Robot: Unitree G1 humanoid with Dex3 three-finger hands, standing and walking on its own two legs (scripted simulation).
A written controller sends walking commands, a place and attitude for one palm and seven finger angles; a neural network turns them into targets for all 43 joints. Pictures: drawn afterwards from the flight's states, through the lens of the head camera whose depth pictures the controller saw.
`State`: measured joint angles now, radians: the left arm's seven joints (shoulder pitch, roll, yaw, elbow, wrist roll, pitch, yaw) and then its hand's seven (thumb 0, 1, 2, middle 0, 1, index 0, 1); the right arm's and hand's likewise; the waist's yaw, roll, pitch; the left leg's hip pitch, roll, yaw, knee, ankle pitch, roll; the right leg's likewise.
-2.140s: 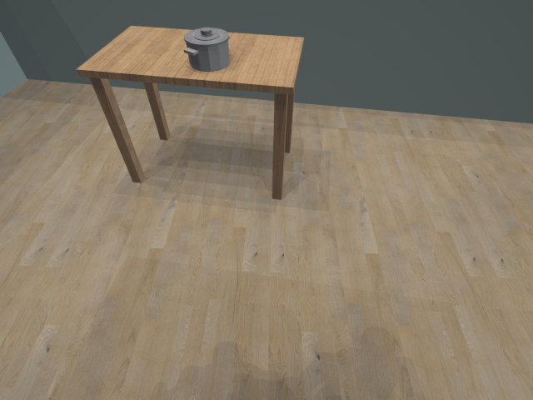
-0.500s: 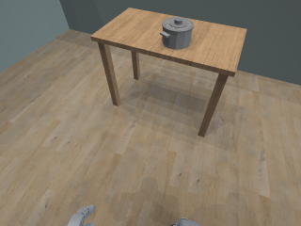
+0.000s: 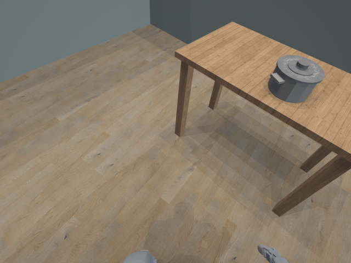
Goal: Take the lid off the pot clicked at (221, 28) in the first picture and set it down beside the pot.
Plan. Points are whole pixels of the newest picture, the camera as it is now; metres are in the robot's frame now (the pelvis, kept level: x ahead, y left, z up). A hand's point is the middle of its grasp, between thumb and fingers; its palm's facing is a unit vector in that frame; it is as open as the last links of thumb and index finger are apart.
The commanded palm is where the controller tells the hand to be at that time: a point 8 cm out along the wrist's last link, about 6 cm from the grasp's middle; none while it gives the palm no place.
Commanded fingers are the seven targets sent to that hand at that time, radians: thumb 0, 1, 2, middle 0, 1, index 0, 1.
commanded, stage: turn to face it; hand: left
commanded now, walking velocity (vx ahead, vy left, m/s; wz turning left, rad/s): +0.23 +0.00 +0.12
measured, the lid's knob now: (303, 64) +0.82 -0.39 +0.03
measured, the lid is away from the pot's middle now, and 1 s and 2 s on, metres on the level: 0.00 0.00 0.00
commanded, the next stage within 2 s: take the last steps up to it in 1.24 s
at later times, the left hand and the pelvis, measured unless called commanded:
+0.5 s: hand (131, 226) +0.22 +0.14 -0.15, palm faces -0.13 -0.96 -0.23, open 7.4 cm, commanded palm none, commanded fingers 0.00 0.90 0.90 -0.20 -0.30 -0.20 -0.30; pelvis +0.13 -0.04 +0.00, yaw -10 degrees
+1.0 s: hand (131, 198) +0.30 +0.16 -0.15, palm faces -0.33 -0.92 -0.22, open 7.4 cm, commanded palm none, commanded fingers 0.00 0.90 0.90 -0.20 -0.30 -0.20 -0.30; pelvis +0.14 +0.00 +0.02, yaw -26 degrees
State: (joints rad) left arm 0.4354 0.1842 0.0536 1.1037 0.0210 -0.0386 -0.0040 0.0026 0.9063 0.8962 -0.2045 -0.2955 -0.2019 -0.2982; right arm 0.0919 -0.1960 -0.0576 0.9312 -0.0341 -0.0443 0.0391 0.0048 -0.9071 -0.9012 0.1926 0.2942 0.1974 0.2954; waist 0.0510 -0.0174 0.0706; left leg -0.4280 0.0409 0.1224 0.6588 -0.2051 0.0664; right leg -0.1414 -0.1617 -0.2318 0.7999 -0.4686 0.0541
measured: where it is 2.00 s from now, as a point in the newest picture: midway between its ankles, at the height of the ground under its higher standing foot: outside the picture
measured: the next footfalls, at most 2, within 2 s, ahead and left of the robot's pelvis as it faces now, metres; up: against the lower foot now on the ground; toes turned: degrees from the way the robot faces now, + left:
right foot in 0.46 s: +0.21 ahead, -0.15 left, +0.00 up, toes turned -16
left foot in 0.96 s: +0.23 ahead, +0.09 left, +0.00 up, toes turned -24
